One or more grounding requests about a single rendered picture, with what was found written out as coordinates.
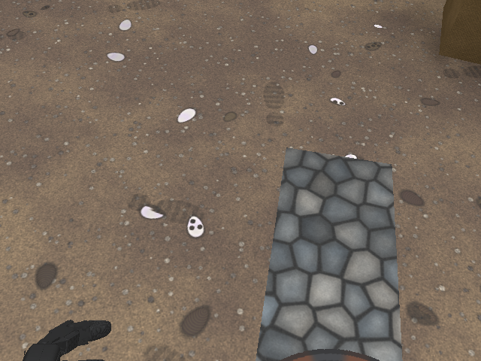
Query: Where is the left robot hand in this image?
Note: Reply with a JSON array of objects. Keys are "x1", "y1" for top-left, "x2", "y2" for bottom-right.
[{"x1": 23, "y1": 320, "x2": 111, "y2": 361}]

